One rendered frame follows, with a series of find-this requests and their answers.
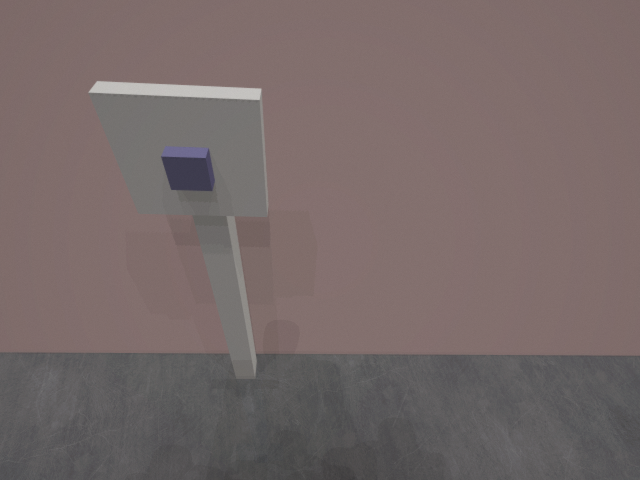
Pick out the button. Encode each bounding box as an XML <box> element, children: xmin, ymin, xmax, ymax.
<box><xmin>161</xmin><ymin>146</ymin><xmax>215</xmax><ymax>191</ymax></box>

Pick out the panel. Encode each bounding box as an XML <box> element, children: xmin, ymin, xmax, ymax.
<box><xmin>88</xmin><ymin>81</ymin><xmax>268</xmax><ymax>379</ymax></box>

